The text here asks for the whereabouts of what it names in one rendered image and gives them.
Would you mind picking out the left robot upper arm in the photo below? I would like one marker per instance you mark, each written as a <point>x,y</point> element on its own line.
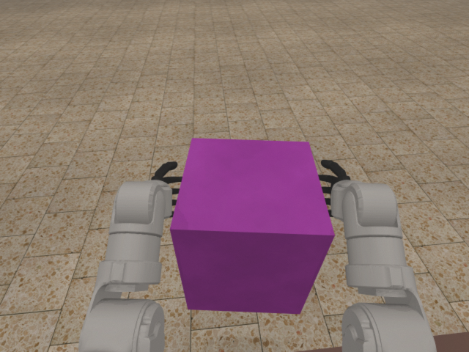
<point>124,325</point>

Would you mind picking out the robot right hand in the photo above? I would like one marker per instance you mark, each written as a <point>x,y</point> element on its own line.
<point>338,171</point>

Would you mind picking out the robot left hand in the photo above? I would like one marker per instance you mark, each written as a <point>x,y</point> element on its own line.
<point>162,171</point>

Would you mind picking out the carton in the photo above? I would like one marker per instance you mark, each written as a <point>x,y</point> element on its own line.
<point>251,227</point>

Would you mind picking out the robot right forearm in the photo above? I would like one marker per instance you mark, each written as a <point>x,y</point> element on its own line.
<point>376,256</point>

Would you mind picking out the robot left forearm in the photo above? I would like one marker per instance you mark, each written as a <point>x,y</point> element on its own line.
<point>133,249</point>

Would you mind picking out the right robot upper arm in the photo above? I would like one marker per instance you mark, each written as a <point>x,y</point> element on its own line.
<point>373,327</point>

